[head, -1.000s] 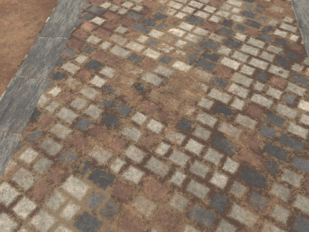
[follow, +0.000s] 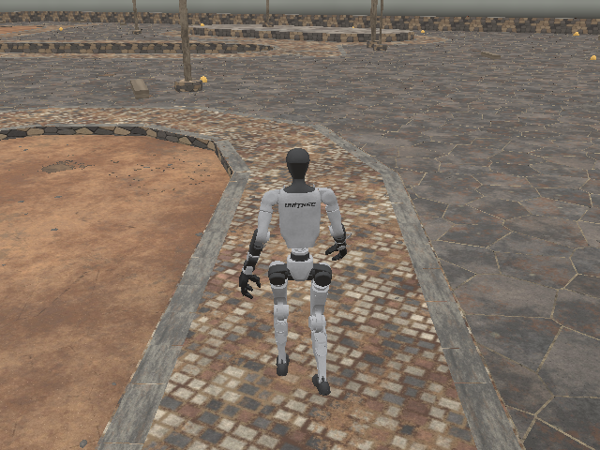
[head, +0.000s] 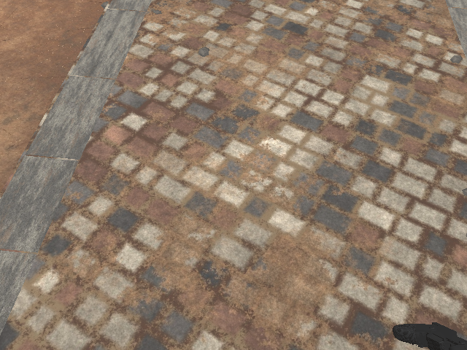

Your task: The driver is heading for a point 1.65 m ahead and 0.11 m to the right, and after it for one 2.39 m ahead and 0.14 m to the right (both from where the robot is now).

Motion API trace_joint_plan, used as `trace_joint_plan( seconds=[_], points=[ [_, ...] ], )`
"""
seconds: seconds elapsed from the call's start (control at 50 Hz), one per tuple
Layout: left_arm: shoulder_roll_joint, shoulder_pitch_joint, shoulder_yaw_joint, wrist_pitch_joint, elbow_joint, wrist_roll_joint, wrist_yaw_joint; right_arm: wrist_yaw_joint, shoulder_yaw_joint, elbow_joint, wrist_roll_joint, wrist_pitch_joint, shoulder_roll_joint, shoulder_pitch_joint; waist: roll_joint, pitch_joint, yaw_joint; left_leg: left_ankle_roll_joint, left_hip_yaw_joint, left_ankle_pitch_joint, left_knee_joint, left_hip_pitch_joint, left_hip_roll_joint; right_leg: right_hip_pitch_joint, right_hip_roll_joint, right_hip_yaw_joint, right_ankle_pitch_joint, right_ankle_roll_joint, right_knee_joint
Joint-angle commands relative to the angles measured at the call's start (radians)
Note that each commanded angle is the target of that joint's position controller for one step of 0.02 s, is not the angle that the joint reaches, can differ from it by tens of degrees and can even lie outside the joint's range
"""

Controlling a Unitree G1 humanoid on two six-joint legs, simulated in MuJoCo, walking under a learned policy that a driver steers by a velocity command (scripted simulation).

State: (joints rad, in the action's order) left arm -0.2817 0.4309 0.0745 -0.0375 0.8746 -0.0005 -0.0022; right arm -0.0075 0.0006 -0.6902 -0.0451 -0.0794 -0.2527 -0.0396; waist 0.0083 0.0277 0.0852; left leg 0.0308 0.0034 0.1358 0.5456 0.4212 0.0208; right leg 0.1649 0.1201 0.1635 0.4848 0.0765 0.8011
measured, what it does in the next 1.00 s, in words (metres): walks ahead: right foot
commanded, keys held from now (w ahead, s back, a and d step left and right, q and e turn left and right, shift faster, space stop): w+e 0.44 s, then w+q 0.56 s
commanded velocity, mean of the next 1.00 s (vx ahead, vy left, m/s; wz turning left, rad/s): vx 0.50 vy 0.00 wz -0.17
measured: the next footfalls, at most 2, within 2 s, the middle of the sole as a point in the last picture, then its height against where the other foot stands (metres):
right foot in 0.48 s outside the picture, level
left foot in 1.04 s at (284, 284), level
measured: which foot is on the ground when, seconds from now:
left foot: down 0.00-0.48, up 0.50-1.00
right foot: up 0.00-0.46, down 0.48-1.00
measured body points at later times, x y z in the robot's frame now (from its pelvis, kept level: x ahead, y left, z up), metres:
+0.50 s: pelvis +0.25 -0.05 -0.01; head +0.28 -0.07 +0.44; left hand +0.53 +0.10 -0.09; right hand +0.14 -0.29 -0.15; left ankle +0.09 +0.10 -0.70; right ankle +0.32 -0.14 -0.73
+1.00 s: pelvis +0.50 -0.12 +0.00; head +0.53 -0.12 +0.45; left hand +0.51 +0.14 -0.14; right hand +0.63 -0.37 -0.12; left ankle +0.64 -0.06 -0.71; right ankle +0.32 -0.14 -0.73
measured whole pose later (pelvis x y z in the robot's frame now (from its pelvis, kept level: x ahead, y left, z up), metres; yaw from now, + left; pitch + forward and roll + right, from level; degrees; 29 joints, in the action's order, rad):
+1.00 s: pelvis +0.50 -0.12 +0.00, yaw -7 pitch +1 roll +0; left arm -0.22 0.40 0.02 -0.07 0.95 -0.02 0.03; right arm 0.05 0.03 -0.80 -0.03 -0.01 -0.23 -0.10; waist -0.01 0.05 0.04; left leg 0.12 0.12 0.13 0.63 0.53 0.00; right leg -0.15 0.05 -0.25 0.42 0.05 0.26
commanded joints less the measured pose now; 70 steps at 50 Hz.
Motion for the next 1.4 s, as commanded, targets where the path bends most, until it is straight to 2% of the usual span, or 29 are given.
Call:
trace_joint_plan(
  seconds=[0.02,0.06,0.1,0.16,0.24,0.36,0.42,0.46,0.48,0.5,0.52,0.54,0.56,0.58,0.62,0.74,0.84,0.92,0.98,1.02,1.04,1.06,1.08,1.1,1.14,1.16,1.2,1.26,1.4],
  points=[
    [-0.109,-0.011,0.017,-0.001,-0.082,-0.021,-0.005,-0.011,0.059,0.002,0.009,0.014,-0.135,-0.221,-0.064,-0.084,-0.116,0.151,-0.561,0.381,-0.297,-0.467,-0.396,0.495,-0.105,-0.057,-0.062,0.006,0.377],
    [-0.078,-0.068,0.014,0.01,-0.093,-0.031,-0.023,-0.008,0.047,-0.012,0.009,0.003,-0.094,-0.198,-0.09,-0.015,-0.095,0.116,-0.322,0.114,-0.337,-0.348,-0.31,0.453,-0.152,-0.079,-0.138,-0.016,0.329],
    [-0.068,-0.077,0.012,0.03,-0.101,-0.037,-0.039,-0.005,0.048,-0.035,0.019,-0.014,-0.095,-0.224,-0.126,-0.02,-0.081,0.105,-0.205,-0.06,-0.349,-0.323,-0.274,0.434,-0.159,-0.097,-0.175,-0.031,0.329],
    [-0.055,-0.161,0.006,0.041,-0.138,-0.036,-0.054,0.0,0.057,-0.059,0.029,-0.03,-0.108,-0.26,-0.104,-0.019,-0.08,0.122,-0.109,-0.18,-0.376,-0.348,-0.282,0.507,-0.175,-0.104,-0.252,-0.047,0.32],
    [-0.039,-0.294,-0.008,0.04,-0.188,-0.034,-0.069,0.003,0.062,-0.09,0.026,-0.026,-0.11,-0.299,-0.092,0.019,-0.098,0.119,0.019,-0.249,-0.396,-0.362,-0.26,0.558,-0.184,-0.138,-0.381,-0.062,0.174],
    [-0.027,-0.465,-0.03,0.033,-0.256,-0.038,-0.087,-0.004,0.074,-0.136,0.026,-0.013,-0.148,-0.367,-0.091,0.059,-0.138,0.087,0.142,-0.339,-0.363,-0.429,-0.277,0.454,-0.166,-0.248,-0.413,-0.007,-0.117],
    [-0.046,-0.437,-0.022,0.034,-0.259,-0.047,-0.074,-0.014,0.081,-0.158,0.023,0.007,-0.184,-0.389,-0.112,0.019,-0.113,0.067,0.202,-0.724,-0.193,-0.504,-0.289,0.339,-0.09,-0.307,-0.264,0.051,-0.178],
    [-0.075,-0.224,-0.001,0.019,-0.196,-0.06,-0.057,-0.017,0.078,-0.168,0.028,0.023,-0.196,-0.405,-0.092,-0.11,-0.019,0.054,0.23,-0.811,0.128,-0.439,-0.282,0.046,-0.021,-0.294,-0.249,0.108,-0.276],
    [-0.129,-0.051,0.021,0.011,-0.144,-0.071,-0.039,-0.013,0.064,-0.149,0.027,0.023,-0.162,-0.408,-0.009,-0.218,0.052,0.034,0.234,-0.52,0.389,-0.234,-0.255,-0.236,-0.138,-0.123,-0.197,0.152,-0.325],
    [-0.231,-0.051,0.038,0.01,-0.148,-0.059,-0.022,0.014,0.029,-0.088,0.037,0.019,-0.021,-0.476,0.241,-0.334,-0.018,-0.019,0.208,0.429,0.74,0.199,-0.087,-0.567,-0.496,0.404,-0.223,0.277,-0.379],
    [-0.227,0.012,0.042,0.021,-0.16,-0.028,-0.008,0.008,0.06,-0.087,0.03,0.021,-0.14,-0.367,0.075,-0.374,0.059,-0.013,0.026,0.392,0.854,0.261,-0.047,-0.522,-0.534,0.532,-0.296,0.291,-0.479],
    [-0.195,-0.063,0.033,0.019,-0.136,-0.024,0.003,0.008,0.061,-0.068,0.047,0.016,-0.137,-0.287,0.036,-0.211,0.026,0.0,-0.011,0.27,0.837,0.304,-0.095,-0.399,-0.491,0.318,-0.427,0.256,-0.483],
    [-0.136,-0.108,0.016,0.009,-0.124,-0.023,0.004,0.011,0.051,-0.078,0.053,0.008,-0.111,-0.289,0.014,-0.112,-0.017,0.007,-0.02,0.214,0.75,0.248,-0.118,-0.241,-0.444,0.192,-0.547,0.215,-0.508],
    [-0.099,-0.148,0.003,-0.004,-0.117,-0.024,0.003,0.014,0.052,-0.103,0.044,0.016,-0.103,-0.312,0.002,-0.064,-0.06,0.008,-0.033,0.193,0.676,0.182,-0.138,-0.144,-0.393,0.092,-0.598,0.165,-0.536],
    [-0.055,-0.179,-0.013,-0.027,-0.105,-0.02,0.0,0.024,0.054,-0.148,0.022,0.051,-0.089,-0.39,0.039,-0.044,-0.106,0.0,-0.044,0.168,0.619,0.071,-0.129,-0.03,-0.347,-0.023,-0.622,0.122,-0.592],
    [-0.063,-0.105,-0.011,-0.06,-0.045,-0.017,0.001,0.044,0.064,-0.13,0.026,0.07,-0.059,-0.249,0.047,0.044,-0.088,-0.005,-0.059,-0.033,0.487,0.247,-0.109,-0.074,-0.314,-0.175,-0.617,0.064,-0.683],
    [-0.055,-0.061,-0.02,-0.065,-0.007,-0.015,0.013,0.055,0.048,-0.088,0.019,0.061,-0.03,-0.099,0.048,0.075,-0.056,0.0,0.022,-0.16,0.251,0.258,-0.092,-0.144,-0.311,-0.278,-0.723,0.041,-0.683],
    [-0.069,0.008,-0.022,-0.054,0.04,-0.02,0.03,0.066,0.035,-0.042,0.015,0.057,-0.018,-0.004,0.045,0.085,-0.032,0.046,0.11,-0.106,0.11,0.237,-0.056,-0.27,-0.344,-0.334,-0.938,0.028,-0.612],
    [-0.115,-0.013,-0.015,-0.041,0.047,-0.025,0.045,0.057,0.046,-0.054,0.012,0.061,-0.044,-0.086,0.091,0.013,-0.087,0.111,0.17,0.045,0.087,0.089,0.033,-0.327,-0.362,-0.376,-1.365,0.01,-0.417],
    [-0.144,-0.042,-0.008,-0.026,0.036,-0.03,0.046,0.046,0.072,-0.105,0.006,0.053,-0.093,-0.274,0.094,-0.096,-0.176,0.171,0.144,0.121,0.027,-0.143,0.08,-0.261,-0.37,-0.384,-1.351,0.021,-0.108],
    [-0.146,-0.08,-0.008,-0.026,0.013,-0.023,0.04,0.035,0.098,-0.146,-0.007,0.047,-0.15,-0.427,0.028,-0.17,-0.263,0.227,0.023,0.124,-0.07,-0.376,0.016,-0.088,-0.335,-0.398,-1.093,0.004,0.168],
    [-0.027,-0.031,-0.032,-0.037,-0.047,-0.012,0.017,0.018,0.133,-0.142,-0.007,0.054,-0.272,-0.433,-0.21,-0.245,-0.192,0.376,-0.461,0.084,-0.092,-0.695,-0.293,0.349,-0.151,-0.384,-0.178,-0.049,0.554],
    [-0.088,-0.127,-0.02,-0.048,-0.086,-0.019,0.01,0.023,0.136,-0.135,0.037,0.062,-0.276,-0.421,-0.131,-0.297,-0.216,0.453,-0.766,0.062,-0.23,-0.74,-0.36,0.537,-0.061,-0.155,0.023,-0.056,0.711],
    [-0.084,-0.188,-0.025,-0.064,-0.111,-0.017,0.005,0.015,0.129,-0.136,0.044,0.065,-0.243,-0.361,-0.058,-0.144,-0.191,0.411,-0.6,0.033,-0.26,-0.628,-0.345,0.612,-0.145,-0.097,-0.081,-0.048,0.655],
    [-0.085,-0.174,-0.025,-0.068,-0.101,-0.018,0.005,0.01,0.103,-0.133,0.04,0.059,-0.146,-0.275,0.045,-0.001,-0.104,0.314,-0.418,-0.133,-0.301,-0.383,-0.253,0.513,-0.206,-0.116,-0.157,-0.06,0.472],
    [-0.078,-0.157,-0.027,-0.047,-0.102,-0.036,0.004,0.006,0.094,-0.131,0.045,0.051,-0.123,-0.249,0.036,0.007,-0.073,0.293,-0.351,-0.205,-0.314,-0.308,-0.207,0.449,-0.217,-0.116,-0.16,-0.079,0.42],
    [-0.057,-0.137,-0.031,-0.011,-0.103,-0.051,-0.004,0.01,0.092,-0.13,0.048,0.03,-0.134,-0.253,0.006,-0.013,-0.051,0.281,-0.285,-0.298,-0.323,-0.254,-0.159,0.396,-0.219,-0.136,-0.167,-0.106,0.345],
    [-0.045,-0.226,-0.036,0.005,-0.144,-0.048,-0.011,0.013,0.103,-0.138,0.046,0.02,-0.172,-0.295,-0.028,0.005,-0.069,0.258,-0.253,-0.302,-0.344,-0.222,-0.117,0.43,-0.221,-0.167,-0.264,-0.135,0.205],
    [-0.05,-0.474,-0.047,-0.005,-0.232,-0.032,-0.018,0.008,0.108,-0.147,0.038,0.031,-0.181,-0.418,-0.075,0.005,-0.177,0.2,-0.305,-0.343,-0.276,-0.376,-0.108,0.486,-0.17,-0.166,-0.453,-0.133,-0.107]
  ],
)
Velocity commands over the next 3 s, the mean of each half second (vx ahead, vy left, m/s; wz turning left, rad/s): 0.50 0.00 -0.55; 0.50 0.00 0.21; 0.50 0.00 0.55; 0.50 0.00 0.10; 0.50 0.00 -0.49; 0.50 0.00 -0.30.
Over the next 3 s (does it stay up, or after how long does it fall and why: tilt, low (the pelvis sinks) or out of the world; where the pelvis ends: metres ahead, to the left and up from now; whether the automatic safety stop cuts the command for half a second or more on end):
stays up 1.54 -0.12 0.01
